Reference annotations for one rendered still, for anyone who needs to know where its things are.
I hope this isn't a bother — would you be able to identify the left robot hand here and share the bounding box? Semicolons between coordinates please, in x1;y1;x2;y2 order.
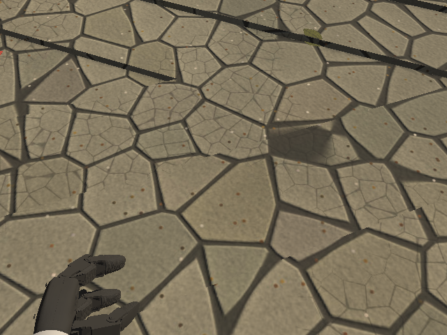
34;254;140;335

